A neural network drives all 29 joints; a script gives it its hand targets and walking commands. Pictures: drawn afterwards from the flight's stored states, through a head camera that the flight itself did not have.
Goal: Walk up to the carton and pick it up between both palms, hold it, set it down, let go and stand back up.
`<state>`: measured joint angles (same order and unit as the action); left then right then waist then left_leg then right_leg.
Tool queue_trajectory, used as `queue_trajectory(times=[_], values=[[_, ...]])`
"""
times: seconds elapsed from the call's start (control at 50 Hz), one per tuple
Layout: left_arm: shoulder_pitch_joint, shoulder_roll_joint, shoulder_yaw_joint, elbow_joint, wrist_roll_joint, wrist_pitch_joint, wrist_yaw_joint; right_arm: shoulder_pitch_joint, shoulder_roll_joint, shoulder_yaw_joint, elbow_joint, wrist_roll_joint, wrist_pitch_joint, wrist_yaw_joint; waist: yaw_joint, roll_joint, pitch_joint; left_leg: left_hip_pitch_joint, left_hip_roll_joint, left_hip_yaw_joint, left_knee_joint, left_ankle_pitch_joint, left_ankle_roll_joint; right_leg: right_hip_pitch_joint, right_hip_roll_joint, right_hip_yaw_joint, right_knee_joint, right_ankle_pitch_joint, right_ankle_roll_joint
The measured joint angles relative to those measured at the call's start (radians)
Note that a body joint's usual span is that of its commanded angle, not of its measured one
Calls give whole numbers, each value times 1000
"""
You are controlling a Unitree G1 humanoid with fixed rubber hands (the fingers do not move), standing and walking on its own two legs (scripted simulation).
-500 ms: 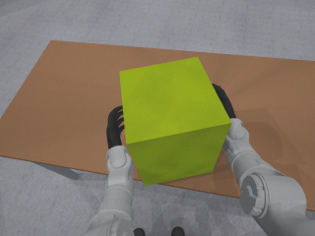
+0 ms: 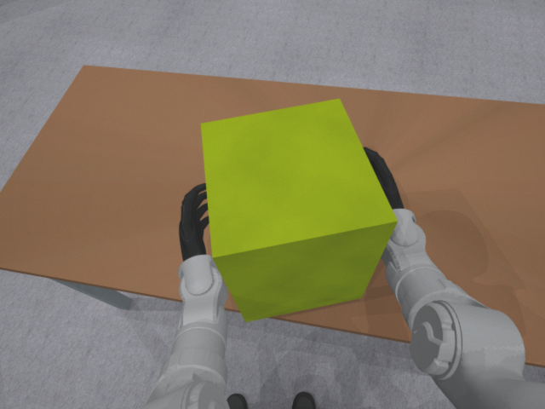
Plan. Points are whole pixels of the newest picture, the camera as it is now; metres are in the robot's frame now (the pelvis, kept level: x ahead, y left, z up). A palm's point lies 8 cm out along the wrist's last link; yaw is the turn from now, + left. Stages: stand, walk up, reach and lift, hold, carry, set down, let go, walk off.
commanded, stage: set down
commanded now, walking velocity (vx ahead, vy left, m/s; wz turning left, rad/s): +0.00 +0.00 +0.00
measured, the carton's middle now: (288, 219) +0.41 +0.02 -0.01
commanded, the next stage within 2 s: none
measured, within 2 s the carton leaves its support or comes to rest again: rests again in 0.66 s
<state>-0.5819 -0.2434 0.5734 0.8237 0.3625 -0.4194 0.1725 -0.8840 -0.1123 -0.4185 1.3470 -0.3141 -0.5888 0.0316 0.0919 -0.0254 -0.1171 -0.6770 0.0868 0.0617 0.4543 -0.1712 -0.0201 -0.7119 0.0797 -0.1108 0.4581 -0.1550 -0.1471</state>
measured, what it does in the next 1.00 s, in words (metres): stands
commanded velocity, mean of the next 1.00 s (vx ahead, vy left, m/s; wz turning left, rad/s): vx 0.00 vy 0.00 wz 0.00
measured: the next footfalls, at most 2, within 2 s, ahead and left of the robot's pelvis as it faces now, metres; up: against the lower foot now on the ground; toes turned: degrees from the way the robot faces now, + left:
none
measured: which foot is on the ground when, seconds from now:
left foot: down 0.00-1.00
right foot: down 0.00-1.00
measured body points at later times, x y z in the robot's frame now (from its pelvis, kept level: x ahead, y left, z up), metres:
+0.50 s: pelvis +0.00 +0.00 +0.00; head +0.14 -0.01 +0.42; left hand +0.37 +0.17 -0.02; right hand +0.45 -0.12 +0.00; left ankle +0.00 +0.17 -0.72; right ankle +0.02 -0.02 -0.73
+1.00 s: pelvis +0.00 +0.02 -0.01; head +0.16 +0.01 +0.41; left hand +0.38 +0.19 -0.05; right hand +0.48 -0.11 -0.03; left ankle +0.01 +0.18 -0.73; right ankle +0.02 -0.02 -0.73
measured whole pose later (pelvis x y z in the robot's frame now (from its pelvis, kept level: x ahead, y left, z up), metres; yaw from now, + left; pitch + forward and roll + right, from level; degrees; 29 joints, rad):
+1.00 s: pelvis +0.00 +0.02 -0.01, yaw -2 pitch +30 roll +1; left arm -0.63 -0.16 0.40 0.96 0.21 -0.42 0.23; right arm -0.97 -0.23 -0.09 1.47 -0.04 -0.57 0.02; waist 0.15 -0.03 -0.18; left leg -0.87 0.09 0.08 0.57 -0.22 -0.05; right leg -0.90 0.08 -0.09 0.55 -0.18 -0.12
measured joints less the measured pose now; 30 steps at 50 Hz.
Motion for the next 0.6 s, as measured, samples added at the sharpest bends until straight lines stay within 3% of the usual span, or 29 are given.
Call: queue_trajectory(times=[0.36,0.6], values=[[-16,1,20,4,17,-1,-18,0,5,-29,0,4,-11,3,6,-8,6,-23,6,-5,38,-15,11,-15,4,-10,27,-12,-6],[-16,3,11,8,18,5,-10,4,-4,8,-2,21,1,4,10,-9,6,-46,5,-6,55,-21,2,-36,3,-6,41,-18,-3]])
